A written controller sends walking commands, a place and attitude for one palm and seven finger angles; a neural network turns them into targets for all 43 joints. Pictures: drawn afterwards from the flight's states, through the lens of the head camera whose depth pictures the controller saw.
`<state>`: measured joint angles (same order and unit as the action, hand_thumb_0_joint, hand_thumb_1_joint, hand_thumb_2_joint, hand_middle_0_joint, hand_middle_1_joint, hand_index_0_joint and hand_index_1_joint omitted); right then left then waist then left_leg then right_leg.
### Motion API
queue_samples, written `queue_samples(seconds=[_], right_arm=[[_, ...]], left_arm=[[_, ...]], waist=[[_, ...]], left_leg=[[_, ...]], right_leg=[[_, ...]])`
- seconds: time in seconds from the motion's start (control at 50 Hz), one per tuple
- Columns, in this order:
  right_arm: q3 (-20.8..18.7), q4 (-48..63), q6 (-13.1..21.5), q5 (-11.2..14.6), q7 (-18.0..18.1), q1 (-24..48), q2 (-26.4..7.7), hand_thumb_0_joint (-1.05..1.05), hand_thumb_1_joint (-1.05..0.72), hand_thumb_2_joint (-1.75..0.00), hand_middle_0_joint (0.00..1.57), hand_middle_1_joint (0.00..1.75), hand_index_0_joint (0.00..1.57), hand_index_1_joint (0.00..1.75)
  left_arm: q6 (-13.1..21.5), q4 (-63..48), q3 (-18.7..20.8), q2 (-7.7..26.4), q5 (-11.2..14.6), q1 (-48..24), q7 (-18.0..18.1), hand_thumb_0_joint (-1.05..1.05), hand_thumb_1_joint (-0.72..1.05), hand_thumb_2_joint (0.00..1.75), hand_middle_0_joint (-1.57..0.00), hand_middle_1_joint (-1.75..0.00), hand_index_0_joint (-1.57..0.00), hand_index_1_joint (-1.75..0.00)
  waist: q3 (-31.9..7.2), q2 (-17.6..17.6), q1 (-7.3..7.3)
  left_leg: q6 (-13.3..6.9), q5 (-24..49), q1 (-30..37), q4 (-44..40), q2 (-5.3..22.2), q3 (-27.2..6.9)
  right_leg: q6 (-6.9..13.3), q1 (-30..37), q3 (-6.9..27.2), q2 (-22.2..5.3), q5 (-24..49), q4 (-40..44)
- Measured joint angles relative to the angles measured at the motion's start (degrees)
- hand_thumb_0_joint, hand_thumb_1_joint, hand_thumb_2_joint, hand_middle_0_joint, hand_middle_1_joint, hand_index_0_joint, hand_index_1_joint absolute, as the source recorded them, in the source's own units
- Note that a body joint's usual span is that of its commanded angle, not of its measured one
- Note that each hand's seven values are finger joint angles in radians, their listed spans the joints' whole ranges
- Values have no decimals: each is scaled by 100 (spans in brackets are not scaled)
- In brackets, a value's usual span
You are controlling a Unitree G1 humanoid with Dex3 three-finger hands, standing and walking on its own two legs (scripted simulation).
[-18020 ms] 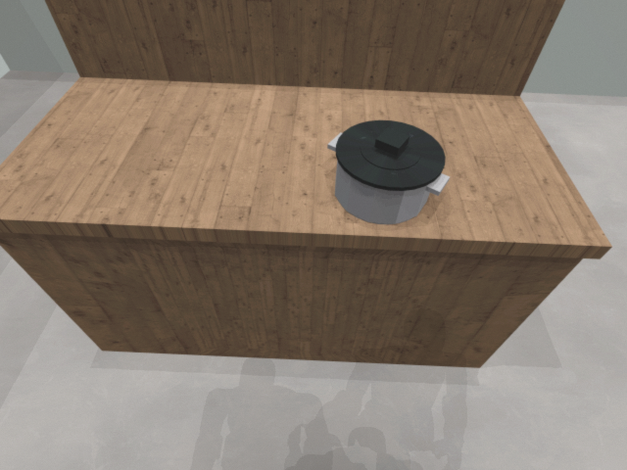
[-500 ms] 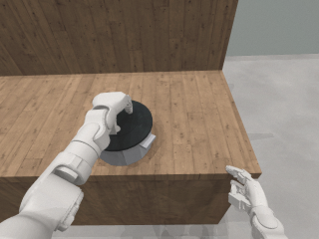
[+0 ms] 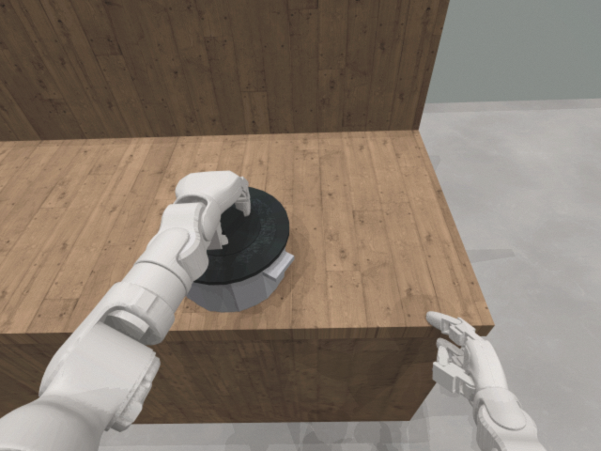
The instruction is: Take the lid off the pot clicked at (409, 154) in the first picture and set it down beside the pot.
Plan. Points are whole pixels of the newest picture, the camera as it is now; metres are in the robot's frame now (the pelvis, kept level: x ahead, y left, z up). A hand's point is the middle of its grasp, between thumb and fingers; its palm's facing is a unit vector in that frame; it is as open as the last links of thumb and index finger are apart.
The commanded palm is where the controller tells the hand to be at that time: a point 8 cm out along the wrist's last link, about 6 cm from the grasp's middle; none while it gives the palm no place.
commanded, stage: close the fingers and squeeze the knob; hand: left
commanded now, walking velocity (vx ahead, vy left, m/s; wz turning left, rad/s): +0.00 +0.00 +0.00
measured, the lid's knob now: (223, 219) +0.45 +0.13 +0.06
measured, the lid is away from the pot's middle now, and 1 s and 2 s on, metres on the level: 0.01 0.01 0.01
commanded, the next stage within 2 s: lift the lid straight up in 0.50 s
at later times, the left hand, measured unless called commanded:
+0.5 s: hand (218, 225) +0.42 +0.13 +0.08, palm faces -0.28 -0.05 -0.96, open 8.4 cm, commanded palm +0.41 +0.13 +0.14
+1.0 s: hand (217, 217) +0.42 +0.13 +0.09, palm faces -0.28 -0.07 -0.96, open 8.4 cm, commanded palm +0.41 +0.14 +0.17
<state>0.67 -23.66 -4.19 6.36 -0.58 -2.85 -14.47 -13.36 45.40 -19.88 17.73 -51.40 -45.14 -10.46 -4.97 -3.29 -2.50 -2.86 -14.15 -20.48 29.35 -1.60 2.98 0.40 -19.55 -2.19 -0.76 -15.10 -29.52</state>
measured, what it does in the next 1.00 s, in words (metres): stands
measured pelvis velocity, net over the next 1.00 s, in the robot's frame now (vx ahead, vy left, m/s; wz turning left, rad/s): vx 0.00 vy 0.00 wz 0.00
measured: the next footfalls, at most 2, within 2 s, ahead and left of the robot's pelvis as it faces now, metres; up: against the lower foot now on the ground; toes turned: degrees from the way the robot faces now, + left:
none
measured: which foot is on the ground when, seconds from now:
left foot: down 0.00-1.00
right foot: down 0.00-1.00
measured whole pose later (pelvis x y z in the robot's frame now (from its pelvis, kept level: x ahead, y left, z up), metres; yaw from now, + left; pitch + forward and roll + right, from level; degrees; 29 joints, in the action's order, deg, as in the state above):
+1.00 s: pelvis +0.00 +0.00 +0.00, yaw +0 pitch +4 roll +0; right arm 0.8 -24.2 -2.7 6.2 -0.3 -3.7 -14.5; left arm -15.3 40.0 -20.4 19.0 -49.4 -43.3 -11.8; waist -4.5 -3.8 -2.6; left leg -2.9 -13.8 -18.3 27.8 -1.8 2.7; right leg 0.4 -17.3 -2.4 -0.8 -14.9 -28.0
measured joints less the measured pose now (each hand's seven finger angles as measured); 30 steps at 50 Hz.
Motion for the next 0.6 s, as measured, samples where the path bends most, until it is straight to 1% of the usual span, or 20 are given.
queue_samples(seconds=[0.18, 0.34, 0.42, 0.5, 0.6], right_arm=[[-36, -10, -1, -2, -20, -3, -3, 2, -90, -90, 20, 30, 38, 42], [-23, -17, -11, -18, -21, -5, 9, 2, -90, -90, 20, 30, 37, 41], [-47, -16, -3, -9, -34, -16, 10, 2, -90, -90, 20, 30, 37, 41], [-50, -2, -10, -19, -55, -14, 5, 2, -90, -90, 20, 30, 38, 41], [-59, -12, -18, 3, -70, -21, -3, 2, -90, -90, 20, 30, 38, 42]], left_arm=[[-102, 38, -82, -63, 3, -35, 74, 2, 7, 95, -64, -88, -65, -88], [-101, -47, -56, -55, 4, 43, 100, 2, 7, 96, -64, -88, -66, -87], [-165, -40, -125, -81, 0, 11, 98, 2, 7, 96, -64, -88, -66, -87], [-186, -155, -86, -64, -6, 112, 128, 2, 7, 97, -64, -87, -65, -87], [-239, -141, -136, -76, 17, 101, 137, 2, 8, 97, -64, -87, -65, -87]], waist=[[-16, 6, 7], [-30, 14, -3], [-31, 16, 3], [-33, -9, -2], [-38, -3, 8]], left_leg=[[-19, -1, -17, 11, -21, 5], [-23, 0, -6, 1, -22, 12], [-24, -9, -16, 19, -25, 5], [-24, -8, -7, 10, -24, 17], [-19, -14, 0, 17, -23, 5]], right_leg=[[-19, -20, 5, -21, -6, -20], [-22, -10, 13, -22, 0, -7], [-23, -14, 6, -25, -10, -20], [-23, -13, 19, -23, -7, -18], [-21, -3, 8, -23, -18, -26]])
